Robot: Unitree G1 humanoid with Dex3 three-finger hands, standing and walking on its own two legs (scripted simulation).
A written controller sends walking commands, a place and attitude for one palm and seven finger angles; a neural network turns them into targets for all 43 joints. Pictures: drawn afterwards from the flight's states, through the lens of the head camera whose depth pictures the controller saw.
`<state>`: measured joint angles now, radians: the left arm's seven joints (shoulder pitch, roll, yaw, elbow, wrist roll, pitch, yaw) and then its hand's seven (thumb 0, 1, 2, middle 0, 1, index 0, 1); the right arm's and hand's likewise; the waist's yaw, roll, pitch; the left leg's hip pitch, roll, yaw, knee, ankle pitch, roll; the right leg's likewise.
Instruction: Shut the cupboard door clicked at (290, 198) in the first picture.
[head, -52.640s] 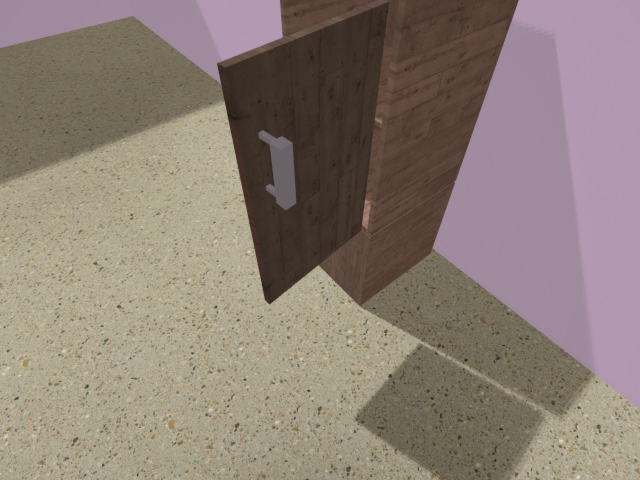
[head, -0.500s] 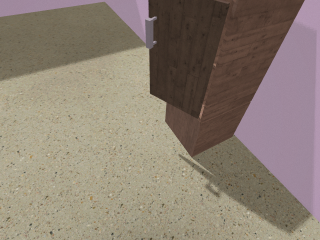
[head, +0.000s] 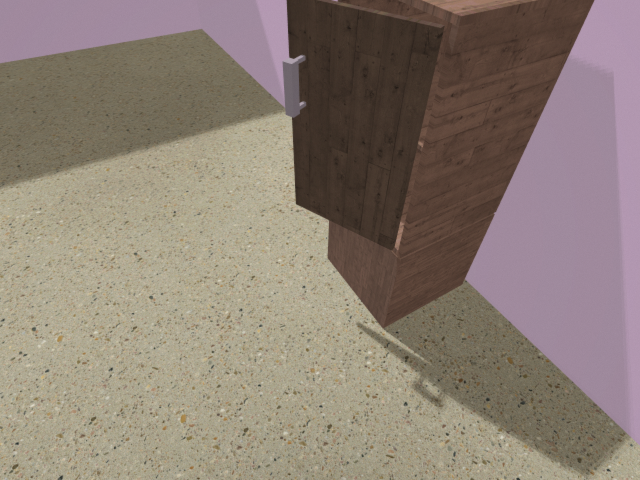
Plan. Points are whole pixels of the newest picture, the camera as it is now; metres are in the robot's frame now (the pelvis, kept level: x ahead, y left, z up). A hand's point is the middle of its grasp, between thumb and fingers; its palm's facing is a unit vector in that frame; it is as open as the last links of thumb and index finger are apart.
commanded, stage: let the arm hang, fingers relaxed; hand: left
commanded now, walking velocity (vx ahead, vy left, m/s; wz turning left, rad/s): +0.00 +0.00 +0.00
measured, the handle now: (297, 85) +0.93 +0.10 +0.06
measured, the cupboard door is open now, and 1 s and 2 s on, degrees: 25 25 25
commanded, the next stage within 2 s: look to check the result in 0.12 s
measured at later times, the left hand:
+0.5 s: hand out of the picture -0.03 +0.17 -0.17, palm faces +0.04 -0.98 -0.20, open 7.4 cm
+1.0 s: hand out of the picture -0.01 +0.18 -0.18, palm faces +0.09 -0.97 -0.20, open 7.4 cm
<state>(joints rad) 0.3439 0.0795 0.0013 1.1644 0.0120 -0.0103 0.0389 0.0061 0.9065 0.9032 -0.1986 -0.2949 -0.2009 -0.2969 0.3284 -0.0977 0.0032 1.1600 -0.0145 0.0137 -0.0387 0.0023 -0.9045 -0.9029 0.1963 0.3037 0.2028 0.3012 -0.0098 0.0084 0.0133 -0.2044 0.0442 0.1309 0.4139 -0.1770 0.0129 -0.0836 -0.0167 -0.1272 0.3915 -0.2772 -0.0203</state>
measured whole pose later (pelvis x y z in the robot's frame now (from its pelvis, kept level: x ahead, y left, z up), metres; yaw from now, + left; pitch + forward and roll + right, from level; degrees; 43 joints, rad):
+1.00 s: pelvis +0.00 +0.01 -0.01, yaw +3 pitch -1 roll +0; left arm 0.29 0.14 0.04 1.10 0.02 0.01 0.04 0.01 0.91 0.90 -0.20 -0.30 -0.20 -0.30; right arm 0.30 -0.14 -0.02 1.11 -0.02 0.04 -0.02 0.00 -0.90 -0.90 0.20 0.30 0.20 0.30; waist -0.02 0.01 0.05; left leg -0.28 0.02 0.08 0.52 -0.23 0.02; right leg -0.12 -0.04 -0.17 0.48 -0.34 -0.01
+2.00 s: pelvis +0.00 +0.00 -0.02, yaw +41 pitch +1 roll +0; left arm 0.24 0.26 0.08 0.92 0.03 0.06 0.00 0.01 0.91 0.90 -0.20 -0.29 -0.20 -0.30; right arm 0.15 -0.22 -0.04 0.87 -0.03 0.02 0.01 0.00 -0.90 -0.90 0.20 0.30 0.20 0.30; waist 0.01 -0.03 0.13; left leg -0.30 -0.01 0.00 0.60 -0.33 0.02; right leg -0.45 -0.11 -0.06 1.08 -0.49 0.06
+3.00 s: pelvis +0.19 +0.28 +0.00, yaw +72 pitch +0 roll +1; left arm 0.14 0.21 0.07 0.89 0.03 -0.01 -0.02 0.01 0.91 0.90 -0.20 -0.29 -0.20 -0.30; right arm 0.32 -0.16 -0.03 1.00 -0.02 -0.04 0.00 0.00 -0.91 -0.90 0.20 0.30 0.21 0.30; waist -0.03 -0.01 0.06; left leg -0.12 -0.05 0.03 0.38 -0.27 0.04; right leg -0.53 -0.11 -0.03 0.75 -0.17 0.05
